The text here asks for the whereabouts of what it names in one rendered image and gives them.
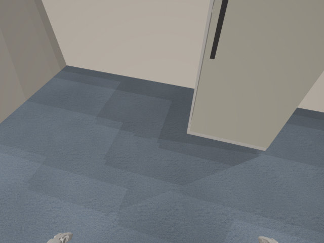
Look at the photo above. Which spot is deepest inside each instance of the handle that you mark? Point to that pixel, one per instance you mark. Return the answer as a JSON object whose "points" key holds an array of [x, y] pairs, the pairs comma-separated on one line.
{"points": [[219, 27]]}

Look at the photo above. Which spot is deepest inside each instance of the fridge door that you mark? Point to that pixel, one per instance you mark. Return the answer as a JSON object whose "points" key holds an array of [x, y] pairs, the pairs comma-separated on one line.
{"points": [[269, 55]]}

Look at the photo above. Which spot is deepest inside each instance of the left robot hand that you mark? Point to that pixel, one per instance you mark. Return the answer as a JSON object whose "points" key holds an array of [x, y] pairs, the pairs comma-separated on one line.
{"points": [[61, 238]]}

